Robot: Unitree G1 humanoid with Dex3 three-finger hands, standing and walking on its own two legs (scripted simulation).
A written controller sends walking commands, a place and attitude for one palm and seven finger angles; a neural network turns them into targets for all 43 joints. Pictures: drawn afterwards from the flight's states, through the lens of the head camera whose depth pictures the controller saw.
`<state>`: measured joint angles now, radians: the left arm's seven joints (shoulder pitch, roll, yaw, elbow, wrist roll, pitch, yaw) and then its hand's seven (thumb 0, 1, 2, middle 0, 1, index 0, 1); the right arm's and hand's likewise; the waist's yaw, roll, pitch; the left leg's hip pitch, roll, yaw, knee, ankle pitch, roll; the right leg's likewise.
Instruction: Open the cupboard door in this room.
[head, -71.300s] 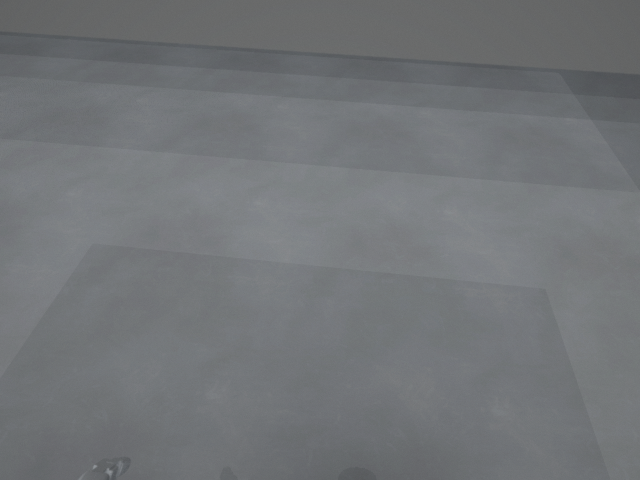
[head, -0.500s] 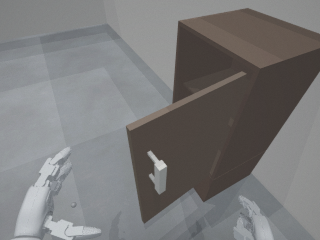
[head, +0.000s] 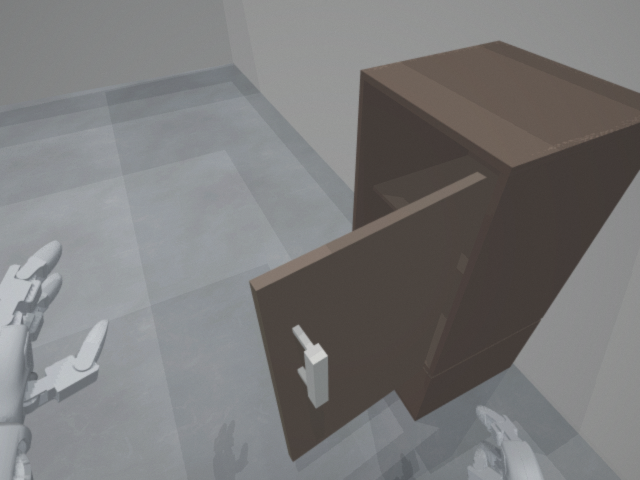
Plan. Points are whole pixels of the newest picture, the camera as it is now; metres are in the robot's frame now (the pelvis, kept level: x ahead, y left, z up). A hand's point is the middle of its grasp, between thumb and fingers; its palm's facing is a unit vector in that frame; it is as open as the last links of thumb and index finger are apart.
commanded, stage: draw the hand back to the body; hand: left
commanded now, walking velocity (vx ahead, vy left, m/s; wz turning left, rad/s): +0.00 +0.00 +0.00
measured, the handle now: (309, 366) +0.28 +0.06 -0.03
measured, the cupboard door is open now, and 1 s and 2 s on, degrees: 97 97 97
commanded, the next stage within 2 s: step back with the hand held close in 0.42 s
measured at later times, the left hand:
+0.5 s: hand (99, 348) +0.18 +0.23 +0.17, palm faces +0.43 -0.80 -0.41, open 7.5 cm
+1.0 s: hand (57, 368) +0.16 +0.26 +0.16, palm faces +0.33 -0.79 -0.51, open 7.4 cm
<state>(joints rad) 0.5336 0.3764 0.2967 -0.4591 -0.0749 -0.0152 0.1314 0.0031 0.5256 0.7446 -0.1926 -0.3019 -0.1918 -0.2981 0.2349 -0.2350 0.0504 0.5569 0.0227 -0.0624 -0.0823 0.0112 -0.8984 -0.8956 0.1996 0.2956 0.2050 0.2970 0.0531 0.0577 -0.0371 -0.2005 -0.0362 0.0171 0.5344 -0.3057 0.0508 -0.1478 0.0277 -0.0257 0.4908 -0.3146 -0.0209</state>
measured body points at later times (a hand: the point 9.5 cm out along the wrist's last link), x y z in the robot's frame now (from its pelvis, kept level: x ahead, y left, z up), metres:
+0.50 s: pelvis +0.00 -0.03 +0.01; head -0.02 -0.05 +0.46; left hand +0.16 +0.27 +0.19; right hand +0.19 -0.25 -0.08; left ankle -0.01 +0.08 -0.73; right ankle -0.03 -0.11 -0.74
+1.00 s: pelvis -0.05 +0.00 +0.00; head -0.04 +0.01 +0.45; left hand +0.14 +0.30 +0.19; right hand +0.12 -0.26 -0.07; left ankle -0.01 +0.08 -0.74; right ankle -0.03 -0.11 -0.73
